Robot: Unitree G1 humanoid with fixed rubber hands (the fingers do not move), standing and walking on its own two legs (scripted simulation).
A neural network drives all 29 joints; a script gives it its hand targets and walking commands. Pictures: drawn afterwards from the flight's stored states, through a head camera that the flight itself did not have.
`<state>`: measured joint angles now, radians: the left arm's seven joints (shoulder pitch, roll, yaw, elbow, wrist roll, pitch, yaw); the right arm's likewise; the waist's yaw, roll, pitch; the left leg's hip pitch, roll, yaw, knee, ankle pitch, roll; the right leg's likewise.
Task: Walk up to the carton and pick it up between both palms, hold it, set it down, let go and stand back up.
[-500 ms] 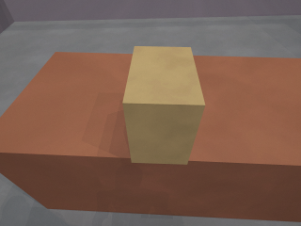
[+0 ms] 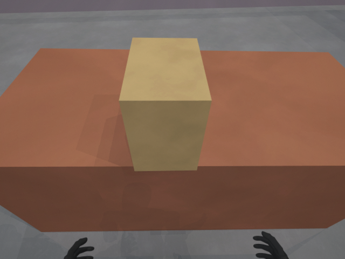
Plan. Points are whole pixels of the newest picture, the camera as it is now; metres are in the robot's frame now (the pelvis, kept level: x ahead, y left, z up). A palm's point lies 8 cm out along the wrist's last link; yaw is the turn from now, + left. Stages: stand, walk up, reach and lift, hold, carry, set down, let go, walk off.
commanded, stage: reach and lift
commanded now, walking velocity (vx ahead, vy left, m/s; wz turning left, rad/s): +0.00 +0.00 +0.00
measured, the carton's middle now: (165, 105) +0.53 +0.06 +0.05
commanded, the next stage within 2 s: none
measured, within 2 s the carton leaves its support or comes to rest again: neither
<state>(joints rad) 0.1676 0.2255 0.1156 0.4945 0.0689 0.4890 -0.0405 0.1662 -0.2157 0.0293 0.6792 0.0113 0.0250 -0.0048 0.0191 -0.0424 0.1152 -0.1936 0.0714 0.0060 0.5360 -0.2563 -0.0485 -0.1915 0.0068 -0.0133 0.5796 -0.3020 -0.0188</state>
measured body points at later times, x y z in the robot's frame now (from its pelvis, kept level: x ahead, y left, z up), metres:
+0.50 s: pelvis +0.01 +0.03 +0.01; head +0.00 +0.04 +0.46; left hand +0.17 +0.27 -0.07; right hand +0.19 -0.19 -0.05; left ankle +0.03 +0.16 -0.73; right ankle +0.01 -0.10 -0.73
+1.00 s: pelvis +0.05 +0.03 +0.02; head +0.04 +0.04 +0.47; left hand +0.25 +0.25 -0.02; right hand +0.26 -0.17 -0.02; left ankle +0.03 +0.16 -0.73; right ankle +0.01 -0.10 -0.73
